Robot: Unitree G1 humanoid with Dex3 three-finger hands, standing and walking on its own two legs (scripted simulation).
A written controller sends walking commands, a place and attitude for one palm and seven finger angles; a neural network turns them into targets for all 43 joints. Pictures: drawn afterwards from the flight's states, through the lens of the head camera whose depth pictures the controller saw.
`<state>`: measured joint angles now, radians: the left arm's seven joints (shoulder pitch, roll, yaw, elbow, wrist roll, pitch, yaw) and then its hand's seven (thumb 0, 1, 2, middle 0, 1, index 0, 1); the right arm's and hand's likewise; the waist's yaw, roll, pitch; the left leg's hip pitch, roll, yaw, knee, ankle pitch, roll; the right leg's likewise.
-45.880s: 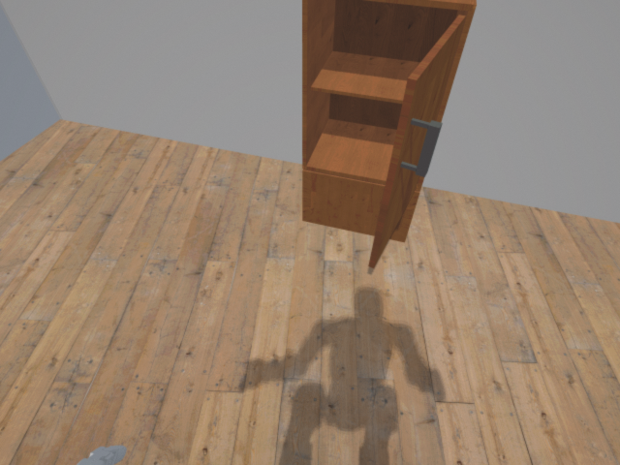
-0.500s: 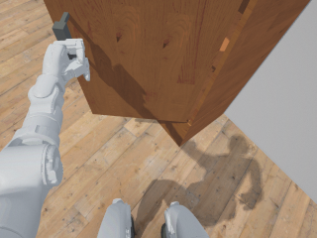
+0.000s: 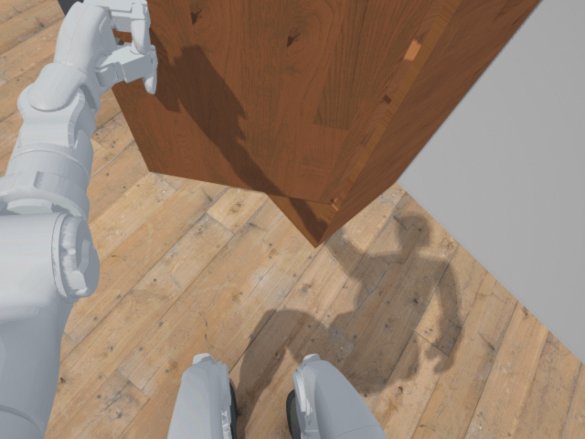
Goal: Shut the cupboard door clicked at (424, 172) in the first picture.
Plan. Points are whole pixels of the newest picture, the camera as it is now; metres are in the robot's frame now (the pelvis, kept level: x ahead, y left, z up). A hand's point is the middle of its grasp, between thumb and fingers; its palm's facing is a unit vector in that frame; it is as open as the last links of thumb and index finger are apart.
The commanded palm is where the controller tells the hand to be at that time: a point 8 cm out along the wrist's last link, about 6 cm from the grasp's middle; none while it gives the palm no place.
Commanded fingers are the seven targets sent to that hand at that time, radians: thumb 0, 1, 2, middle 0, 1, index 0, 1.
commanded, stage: push the door shut along its arc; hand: left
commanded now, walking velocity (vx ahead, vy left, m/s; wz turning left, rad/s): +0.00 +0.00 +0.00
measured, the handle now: (94, 17) +0.63 +0.19 +0.10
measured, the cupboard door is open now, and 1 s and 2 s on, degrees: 41 36 36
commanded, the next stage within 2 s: pull the fist back off the door in 0.52 s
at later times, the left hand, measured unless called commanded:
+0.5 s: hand (179, 35) +0.60 +0.09 +0.11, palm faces -0.35 -0.93 -0.04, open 3.0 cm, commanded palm +0.63 +0.09 +0.10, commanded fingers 0.00 0.90 0.90 -1.30 -1.50 -1.30 -1.50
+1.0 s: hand (201, 36) +0.61 +0.06 +0.10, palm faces +0.04 -1.00 -0.07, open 3.1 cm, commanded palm +0.58 +0.10 +0.10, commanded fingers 0.00 0.90 0.90 -1.30 -1.50 -1.30 -1.50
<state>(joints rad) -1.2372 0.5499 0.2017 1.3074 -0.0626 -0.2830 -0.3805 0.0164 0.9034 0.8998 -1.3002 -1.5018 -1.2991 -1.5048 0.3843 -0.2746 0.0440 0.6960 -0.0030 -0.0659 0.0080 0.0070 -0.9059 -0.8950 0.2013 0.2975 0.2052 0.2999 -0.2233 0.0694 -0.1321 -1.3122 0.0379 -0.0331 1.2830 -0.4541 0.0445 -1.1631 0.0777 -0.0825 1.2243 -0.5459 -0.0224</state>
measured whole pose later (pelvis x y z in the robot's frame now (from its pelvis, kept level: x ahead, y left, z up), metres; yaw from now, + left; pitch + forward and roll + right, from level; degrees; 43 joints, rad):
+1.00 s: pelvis +0.01 -0.02 +0.00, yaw -1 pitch +30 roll -5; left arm -1.28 0.46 0.34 1.30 0.09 -0.25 0.10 0.01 0.88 0.90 -1.30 -1.50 -1.30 -1.50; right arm 0.47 -0.21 0.05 0.67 -0.08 -0.01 0.12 0.00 -0.91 -0.90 0.20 0.30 0.20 0.30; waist -0.28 0.10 -0.14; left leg -1.34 0.06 -0.03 1.27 -0.46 0.02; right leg -1.21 0.10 -0.07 1.23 -0.55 -0.05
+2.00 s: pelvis +0.03 -0.02 +0.08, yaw +2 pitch +12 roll -2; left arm -0.45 0.22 0.16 0.70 -0.18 -0.31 -0.05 0.02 0.90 0.90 -1.30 -1.50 -1.30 -1.50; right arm 0.40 -0.25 0.00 0.63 0.04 0.06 0.02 0.01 -0.91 -0.90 0.20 0.30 0.20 0.30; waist -0.06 0.05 -0.13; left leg -0.74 0.03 0.01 0.91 -0.38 0.02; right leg -0.62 0.07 -0.02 0.88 -0.47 -0.04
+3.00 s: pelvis +0.05 +0.00 +0.13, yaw +4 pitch -3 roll -1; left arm 0.47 0.36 0.33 -0.35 -0.09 -0.02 0.11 0.01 0.90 0.90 -0.26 -0.36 -0.26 -0.36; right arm 0.20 -0.25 0.03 0.62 0.04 -0.04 -0.06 0.02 -0.91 -0.90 0.20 0.30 0.20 0.30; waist 0.07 0.09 -0.01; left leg -0.17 -0.03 0.01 0.43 -0.20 0.04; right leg -0.04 0.02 -0.01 0.38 -0.28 -0.01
